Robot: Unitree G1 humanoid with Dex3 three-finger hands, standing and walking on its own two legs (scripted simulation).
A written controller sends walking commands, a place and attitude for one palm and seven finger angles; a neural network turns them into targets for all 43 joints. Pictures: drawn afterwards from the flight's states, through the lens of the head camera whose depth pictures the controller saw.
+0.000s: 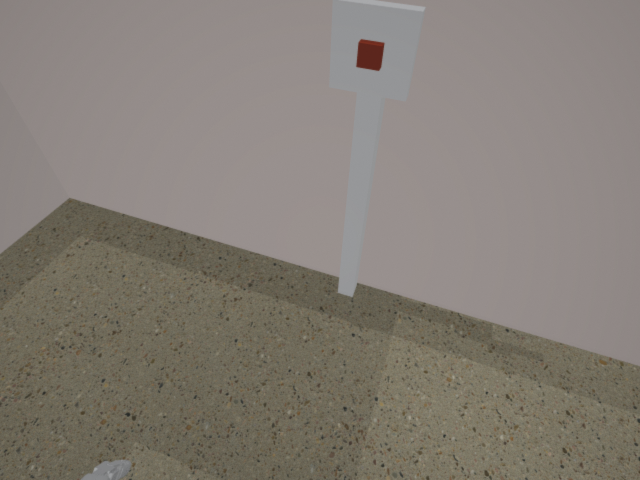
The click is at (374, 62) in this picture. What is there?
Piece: button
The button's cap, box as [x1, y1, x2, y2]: [356, 39, 383, 70]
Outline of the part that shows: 361,39 358,43 356,66 378,70 381,64 383,43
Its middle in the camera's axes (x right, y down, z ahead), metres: +0.10 -0.38 +0.81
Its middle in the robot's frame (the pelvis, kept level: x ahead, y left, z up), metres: +0.88 -0.05 +0.15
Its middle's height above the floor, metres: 0.92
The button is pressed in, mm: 0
